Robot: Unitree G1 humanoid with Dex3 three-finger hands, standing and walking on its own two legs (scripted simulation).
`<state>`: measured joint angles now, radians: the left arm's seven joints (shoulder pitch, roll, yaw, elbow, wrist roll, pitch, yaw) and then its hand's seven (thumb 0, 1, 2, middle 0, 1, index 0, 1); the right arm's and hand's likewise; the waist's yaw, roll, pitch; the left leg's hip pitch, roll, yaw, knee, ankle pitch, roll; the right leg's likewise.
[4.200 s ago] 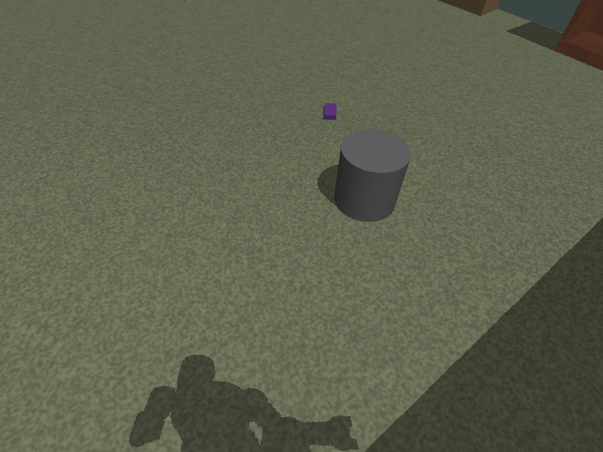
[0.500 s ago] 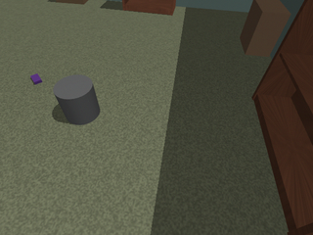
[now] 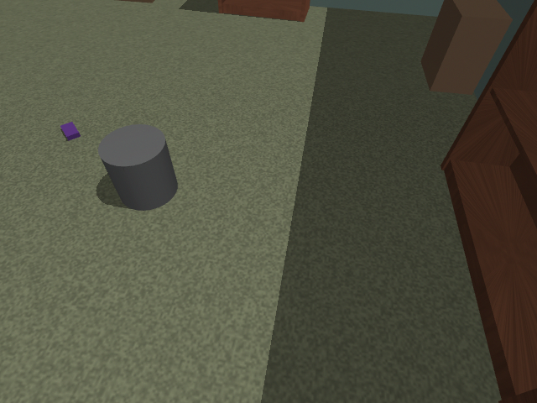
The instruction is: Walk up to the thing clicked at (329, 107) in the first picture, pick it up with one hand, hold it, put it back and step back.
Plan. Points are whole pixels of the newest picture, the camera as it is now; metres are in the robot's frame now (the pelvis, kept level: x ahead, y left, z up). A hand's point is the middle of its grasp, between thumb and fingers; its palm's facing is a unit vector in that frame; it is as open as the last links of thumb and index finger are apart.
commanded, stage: stand
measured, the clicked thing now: (70, 131) +1.63 +1.19 -0.77
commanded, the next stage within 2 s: walk up in 1.64 s
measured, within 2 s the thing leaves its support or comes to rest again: neither
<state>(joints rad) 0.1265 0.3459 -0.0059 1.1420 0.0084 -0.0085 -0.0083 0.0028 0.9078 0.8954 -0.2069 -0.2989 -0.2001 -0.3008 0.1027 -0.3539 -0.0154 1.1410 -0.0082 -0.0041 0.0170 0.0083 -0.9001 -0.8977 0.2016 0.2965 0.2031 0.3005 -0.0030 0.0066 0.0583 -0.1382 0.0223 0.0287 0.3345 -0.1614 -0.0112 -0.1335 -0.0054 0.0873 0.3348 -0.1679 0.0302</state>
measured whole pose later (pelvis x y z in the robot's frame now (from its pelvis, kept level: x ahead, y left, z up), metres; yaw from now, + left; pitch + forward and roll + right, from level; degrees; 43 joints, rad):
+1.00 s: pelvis +0.01 +0.00 +0.00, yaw +1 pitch -2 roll +0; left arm 0.12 0.35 -0.01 1.13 0.01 -0.01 0.00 0.00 0.91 0.90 -0.21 -0.30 -0.20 -0.30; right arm 0.10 -0.35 -0.01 1.12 -0.01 0.00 0.01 0.01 -0.90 -0.90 0.20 0.30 0.20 0.30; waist 0.00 0.00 0.05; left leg -0.12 0.02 0.02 0.34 -0.18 -0.01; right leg -0.10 -0.01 0.07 0.31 -0.18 0.04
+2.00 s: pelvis +0.08 -0.06 -0.02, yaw -1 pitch -3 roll -1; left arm 0.25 0.44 0.10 1.00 0.04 -0.06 -0.06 0.00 0.91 0.90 -0.21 -0.30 -0.20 -0.30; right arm 0.26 -0.47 -0.12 1.04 -0.04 0.02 0.05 0.01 -0.90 -0.90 0.20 0.30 0.20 0.30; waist 0.01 0.08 0.01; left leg -0.26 0.04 -0.08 0.91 -0.52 0.03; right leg -0.28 -0.02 -0.10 0.61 -0.26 -0.02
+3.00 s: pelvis +0.58 -0.07 -0.02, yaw +2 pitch -3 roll +0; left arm 0.28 0.37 0.04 0.88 0.00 -0.09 -0.06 0.00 0.91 0.90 -0.21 -0.30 -0.20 -0.30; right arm 0.26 -0.44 -0.05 0.90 0.01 -0.04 0.05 0.01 -0.90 -0.90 0.20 0.30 0.20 0.30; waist 0.04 0.07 0.09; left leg -0.38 0.04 0.01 1.16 -0.39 0.05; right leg -0.29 -0.04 -0.06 0.57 -0.22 -0.02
